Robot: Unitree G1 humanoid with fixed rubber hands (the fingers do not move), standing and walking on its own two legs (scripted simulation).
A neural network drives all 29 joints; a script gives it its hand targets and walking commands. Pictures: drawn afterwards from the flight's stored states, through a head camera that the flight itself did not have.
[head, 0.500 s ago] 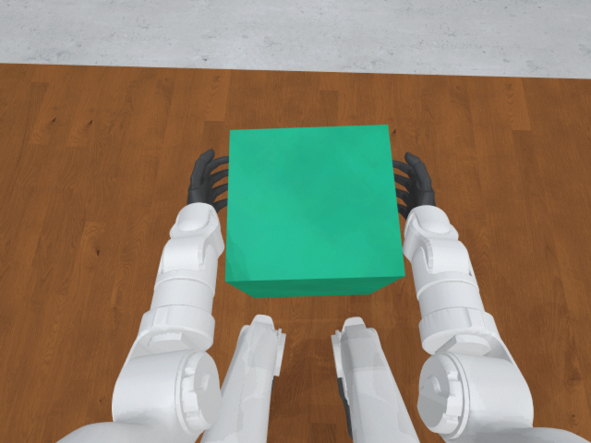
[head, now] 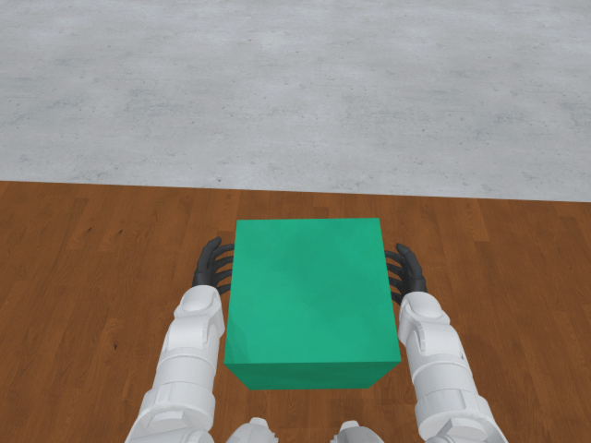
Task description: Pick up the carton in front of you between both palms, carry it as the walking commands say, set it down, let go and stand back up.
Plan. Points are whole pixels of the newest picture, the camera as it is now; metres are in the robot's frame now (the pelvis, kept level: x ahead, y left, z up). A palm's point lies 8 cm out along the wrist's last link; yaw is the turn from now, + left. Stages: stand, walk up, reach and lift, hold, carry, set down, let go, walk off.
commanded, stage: reach and lift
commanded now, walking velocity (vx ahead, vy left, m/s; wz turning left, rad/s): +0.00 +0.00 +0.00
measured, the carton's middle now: (308, 311) +0.32 +0.00 -0.10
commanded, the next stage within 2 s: hold in 1.34 s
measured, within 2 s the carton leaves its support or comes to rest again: neither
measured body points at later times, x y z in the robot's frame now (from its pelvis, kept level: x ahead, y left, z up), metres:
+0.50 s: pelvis +0.00 +0.00 +0.05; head -0.03 +0.00 +0.49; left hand +0.31 +0.15 +0.06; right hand +0.30 -0.15 +0.06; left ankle +0.02 +0.13 -0.69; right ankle +0.02 -0.13 -0.69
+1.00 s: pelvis +0.01 +0.00 +0.05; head -0.02 +0.00 +0.50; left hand +0.31 +0.15 +0.07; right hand +0.31 -0.15 +0.07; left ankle +0.02 +0.13 -0.69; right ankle +0.02 -0.13 -0.69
